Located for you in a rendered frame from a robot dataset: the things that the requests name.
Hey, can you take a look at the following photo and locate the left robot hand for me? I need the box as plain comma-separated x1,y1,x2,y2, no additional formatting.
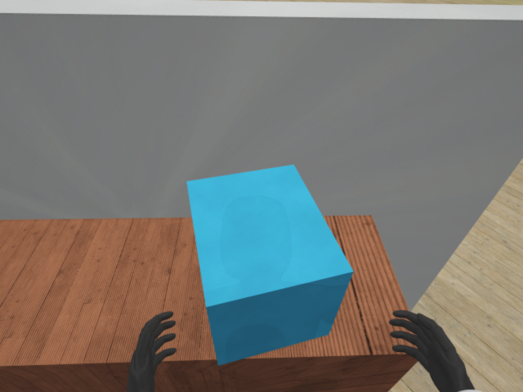
127,311,177,392

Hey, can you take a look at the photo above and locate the pedestal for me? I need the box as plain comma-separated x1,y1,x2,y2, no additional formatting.
0,216,418,392

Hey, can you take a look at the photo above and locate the right robot hand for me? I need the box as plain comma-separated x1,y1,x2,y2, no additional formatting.
389,310,475,392

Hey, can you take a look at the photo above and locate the carton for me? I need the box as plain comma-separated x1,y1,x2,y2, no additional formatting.
187,164,354,366

